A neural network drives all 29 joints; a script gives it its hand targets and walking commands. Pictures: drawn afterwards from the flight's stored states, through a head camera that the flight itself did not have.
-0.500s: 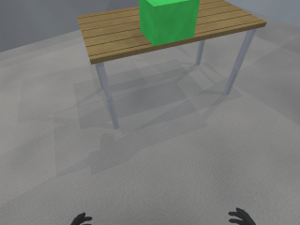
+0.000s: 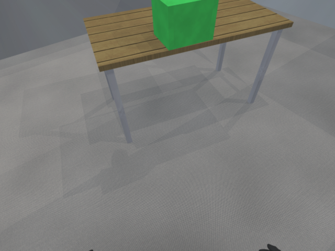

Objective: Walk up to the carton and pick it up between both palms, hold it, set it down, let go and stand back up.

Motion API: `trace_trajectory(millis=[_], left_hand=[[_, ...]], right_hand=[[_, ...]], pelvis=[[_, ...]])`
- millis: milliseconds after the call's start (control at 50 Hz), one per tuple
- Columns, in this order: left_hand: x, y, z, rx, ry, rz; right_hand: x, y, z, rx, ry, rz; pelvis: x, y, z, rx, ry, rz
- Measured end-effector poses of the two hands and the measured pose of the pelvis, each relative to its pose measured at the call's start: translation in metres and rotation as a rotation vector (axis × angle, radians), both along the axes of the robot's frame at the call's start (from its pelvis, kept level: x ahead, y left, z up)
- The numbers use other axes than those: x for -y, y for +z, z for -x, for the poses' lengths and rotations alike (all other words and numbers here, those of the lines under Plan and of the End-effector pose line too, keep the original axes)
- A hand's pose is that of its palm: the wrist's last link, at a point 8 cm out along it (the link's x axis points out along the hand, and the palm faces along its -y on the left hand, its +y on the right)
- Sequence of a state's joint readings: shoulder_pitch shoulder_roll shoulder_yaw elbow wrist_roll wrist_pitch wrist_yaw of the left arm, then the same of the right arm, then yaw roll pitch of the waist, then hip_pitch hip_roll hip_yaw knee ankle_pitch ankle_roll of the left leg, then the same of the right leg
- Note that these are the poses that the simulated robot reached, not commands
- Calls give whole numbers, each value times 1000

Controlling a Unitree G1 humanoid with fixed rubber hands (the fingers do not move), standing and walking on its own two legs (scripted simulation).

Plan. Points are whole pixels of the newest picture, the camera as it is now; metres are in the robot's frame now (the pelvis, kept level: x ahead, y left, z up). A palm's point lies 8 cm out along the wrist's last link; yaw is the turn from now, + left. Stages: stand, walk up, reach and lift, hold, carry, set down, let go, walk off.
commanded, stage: stand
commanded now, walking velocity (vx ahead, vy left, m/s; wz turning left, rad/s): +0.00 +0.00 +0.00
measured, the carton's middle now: (183, 17) +1.22 -0.05 +0.04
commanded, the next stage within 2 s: none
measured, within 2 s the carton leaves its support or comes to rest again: neither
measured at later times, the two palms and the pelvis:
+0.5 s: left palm out of the picture +0.10 +0.24 -0.11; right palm out of the picture +0.09 -0.25 -0.11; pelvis +0.01 +0.00 +0.00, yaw +0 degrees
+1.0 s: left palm out of the picture +0.10 +0.24 -0.11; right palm out of the picture +0.08 -0.25 -0.11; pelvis +0.01 +0.00 +0.00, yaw -1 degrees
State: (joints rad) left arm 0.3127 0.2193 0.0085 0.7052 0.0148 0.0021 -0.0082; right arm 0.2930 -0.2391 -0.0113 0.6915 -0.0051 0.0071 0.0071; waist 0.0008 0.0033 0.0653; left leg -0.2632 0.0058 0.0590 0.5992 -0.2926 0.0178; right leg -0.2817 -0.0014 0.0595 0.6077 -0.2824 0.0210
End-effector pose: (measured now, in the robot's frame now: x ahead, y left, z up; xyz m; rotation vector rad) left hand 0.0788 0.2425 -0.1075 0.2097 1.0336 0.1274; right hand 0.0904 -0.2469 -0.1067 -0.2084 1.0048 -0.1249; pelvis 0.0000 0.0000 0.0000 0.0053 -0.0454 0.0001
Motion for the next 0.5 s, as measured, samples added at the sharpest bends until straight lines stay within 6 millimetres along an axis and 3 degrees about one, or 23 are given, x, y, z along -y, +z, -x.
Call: trace_trajectory(millis=[500], left_hand=[[4, 1, -17, 10, -19, -2]], right_hand=[[5, -2, 5, -29, -21, 5]], pelvis=[[3, 1, -7, -7, -7, 0]])
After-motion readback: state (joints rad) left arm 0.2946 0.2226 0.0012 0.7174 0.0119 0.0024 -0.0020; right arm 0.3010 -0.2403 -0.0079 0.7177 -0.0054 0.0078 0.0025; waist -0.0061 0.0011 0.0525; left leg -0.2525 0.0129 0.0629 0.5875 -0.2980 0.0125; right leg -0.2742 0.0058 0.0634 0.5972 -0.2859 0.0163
